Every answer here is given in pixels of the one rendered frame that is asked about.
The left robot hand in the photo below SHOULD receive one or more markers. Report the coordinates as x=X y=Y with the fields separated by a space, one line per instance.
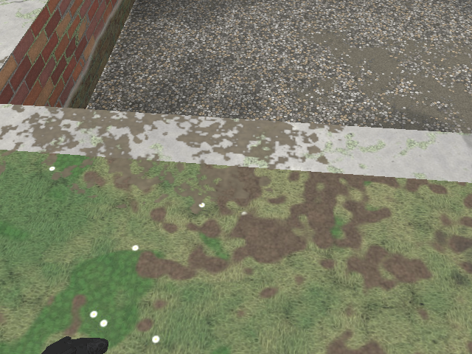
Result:
x=67 y=345

